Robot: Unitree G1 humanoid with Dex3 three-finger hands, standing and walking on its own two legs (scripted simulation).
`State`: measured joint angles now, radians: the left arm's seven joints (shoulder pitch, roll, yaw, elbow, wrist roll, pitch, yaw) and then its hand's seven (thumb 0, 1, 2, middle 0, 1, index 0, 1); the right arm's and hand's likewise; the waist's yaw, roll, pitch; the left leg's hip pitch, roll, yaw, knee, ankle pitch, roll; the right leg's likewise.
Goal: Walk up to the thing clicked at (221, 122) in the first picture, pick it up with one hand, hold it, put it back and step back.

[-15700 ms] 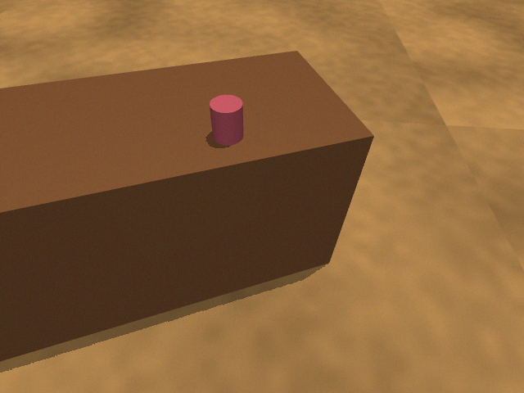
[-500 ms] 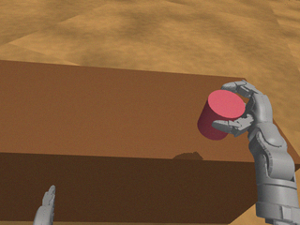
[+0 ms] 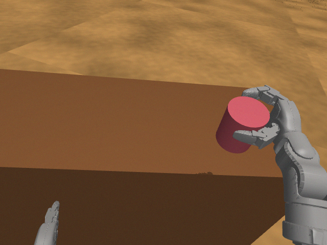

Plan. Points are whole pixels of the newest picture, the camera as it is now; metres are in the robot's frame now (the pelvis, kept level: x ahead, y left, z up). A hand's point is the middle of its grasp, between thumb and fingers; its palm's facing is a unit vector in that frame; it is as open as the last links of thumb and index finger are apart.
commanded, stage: hold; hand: right
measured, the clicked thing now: (240, 125) +0.34 -0.15 +0.19
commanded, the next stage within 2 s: none
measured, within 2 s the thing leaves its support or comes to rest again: neither
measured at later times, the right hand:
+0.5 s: hand (257, 115) +0.32 -0.17 +0.23, palm faces +0.04 +1.00 -0.05, open 11.5 cm
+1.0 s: hand (256, 118) +0.32 -0.17 +0.23, palm faces +0.05 +1.00 -0.04, open 11.5 cm
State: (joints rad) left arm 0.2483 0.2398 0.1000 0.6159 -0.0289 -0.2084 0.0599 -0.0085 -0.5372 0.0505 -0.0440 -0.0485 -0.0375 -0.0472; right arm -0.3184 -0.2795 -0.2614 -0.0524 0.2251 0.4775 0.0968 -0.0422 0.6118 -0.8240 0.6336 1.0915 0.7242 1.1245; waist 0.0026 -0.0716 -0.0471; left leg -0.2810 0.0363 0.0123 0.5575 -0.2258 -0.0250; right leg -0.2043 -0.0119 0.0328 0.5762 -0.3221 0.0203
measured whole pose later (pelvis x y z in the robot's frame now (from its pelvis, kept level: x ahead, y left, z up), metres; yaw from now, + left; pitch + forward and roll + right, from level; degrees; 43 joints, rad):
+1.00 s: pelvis +0.00 +0.00 +0.00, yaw +0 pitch -3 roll +0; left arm 0.23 0.24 0.12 0.63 -0.03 -0.25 0.06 -0.01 -0.54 0.05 -0.05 -0.05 -0.04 -0.05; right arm -0.28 -0.29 -0.28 -0.17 0.26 0.61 0.11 -0.03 0.61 -0.81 0.65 1.07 0.74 1.10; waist 0.00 -0.08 -0.05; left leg -0.27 0.04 0.02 0.56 -0.24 -0.03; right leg -0.19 -0.01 0.04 0.58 -0.33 0.02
